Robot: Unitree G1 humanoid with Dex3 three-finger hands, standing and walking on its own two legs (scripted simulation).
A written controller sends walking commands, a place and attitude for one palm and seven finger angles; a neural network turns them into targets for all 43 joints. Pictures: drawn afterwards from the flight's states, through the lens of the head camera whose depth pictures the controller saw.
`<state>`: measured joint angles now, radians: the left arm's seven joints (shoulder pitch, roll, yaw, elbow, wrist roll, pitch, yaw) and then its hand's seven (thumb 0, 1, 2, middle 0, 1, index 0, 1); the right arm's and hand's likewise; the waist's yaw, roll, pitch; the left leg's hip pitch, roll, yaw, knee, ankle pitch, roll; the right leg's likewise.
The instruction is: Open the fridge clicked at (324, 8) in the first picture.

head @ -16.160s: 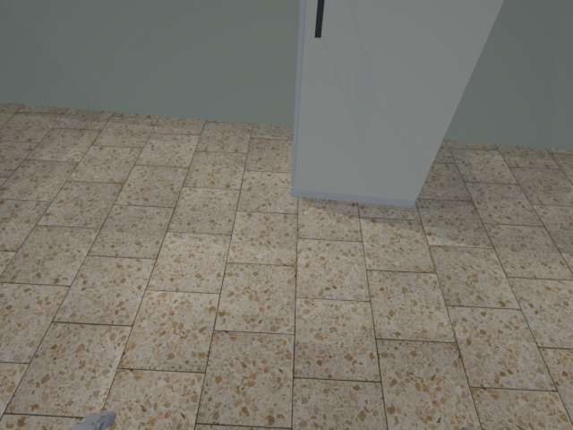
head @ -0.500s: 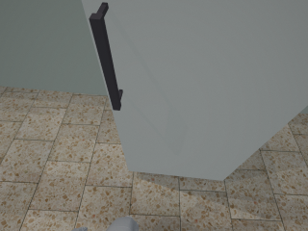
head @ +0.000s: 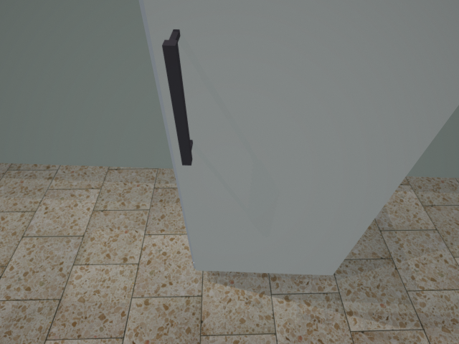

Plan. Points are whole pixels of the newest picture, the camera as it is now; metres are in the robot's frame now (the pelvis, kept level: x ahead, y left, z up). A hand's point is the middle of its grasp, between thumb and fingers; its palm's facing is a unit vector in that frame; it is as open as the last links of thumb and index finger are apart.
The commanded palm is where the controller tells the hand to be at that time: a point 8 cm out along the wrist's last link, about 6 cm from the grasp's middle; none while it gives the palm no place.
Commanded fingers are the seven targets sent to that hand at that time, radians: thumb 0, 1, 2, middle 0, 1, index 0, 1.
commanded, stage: come to a stop and stand still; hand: left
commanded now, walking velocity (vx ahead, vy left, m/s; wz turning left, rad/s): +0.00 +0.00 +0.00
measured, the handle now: (182, 106) +0.48 +0.12 +0.17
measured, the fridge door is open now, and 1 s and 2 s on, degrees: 0 0 0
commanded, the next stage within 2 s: look again from close up in 1.26 s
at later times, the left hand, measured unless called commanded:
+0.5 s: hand out of the picture -0.06 +0.13 -0.18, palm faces +0.04 -0.99 -0.14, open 7.4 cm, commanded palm none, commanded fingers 0.00 0.90 0.90 -0.20 -0.30 -0.20 -0.30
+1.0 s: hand out of the picture +0.02 +0.21 -0.17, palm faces +0.05 -0.97 -0.25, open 7.4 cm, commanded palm none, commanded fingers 0.00 0.90 0.90 -0.20 -0.30 -0.20 -0.30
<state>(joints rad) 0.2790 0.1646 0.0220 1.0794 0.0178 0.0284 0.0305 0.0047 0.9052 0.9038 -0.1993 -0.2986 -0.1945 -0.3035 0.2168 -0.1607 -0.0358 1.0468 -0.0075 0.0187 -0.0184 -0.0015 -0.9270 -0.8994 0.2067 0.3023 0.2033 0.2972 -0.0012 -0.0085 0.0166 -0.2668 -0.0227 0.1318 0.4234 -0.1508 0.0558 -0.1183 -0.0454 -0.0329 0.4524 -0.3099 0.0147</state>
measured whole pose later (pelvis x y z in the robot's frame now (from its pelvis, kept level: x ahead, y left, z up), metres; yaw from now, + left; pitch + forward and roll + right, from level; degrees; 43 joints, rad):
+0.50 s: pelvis -0.02 -0.02 +0.00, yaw +1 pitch -1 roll +0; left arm 0.36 0.10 0.01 1.13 0.01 0.01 0.03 0.00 0.90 0.90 -0.20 -0.30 -0.20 -0.30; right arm 0.37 -0.08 -0.02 1.17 -0.01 0.02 -0.02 0.01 -0.91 -0.90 0.20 0.30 0.20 0.30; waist -0.03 -0.01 0.02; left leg -0.29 0.01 0.11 0.42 -0.11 0.03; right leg -0.14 -0.01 -0.05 0.46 -0.30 -0.01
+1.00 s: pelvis -0.03 +0.00 -0.01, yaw +2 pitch -3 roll -2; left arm 0.29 0.25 0.01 0.94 0.02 -0.01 0.03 0.00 0.90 0.90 -0.20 -0.30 -0.20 -0.30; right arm 0.20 -0.25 -0.03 0.96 -0.02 0.00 0.00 0.01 -0.91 -0.90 0.20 0.30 0.20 0.30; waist 0.00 -0.01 0.00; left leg -0.32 0.01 0.08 0.53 -0.16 0.06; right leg -0.13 -0.01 -0.08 0.51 -0.32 0.01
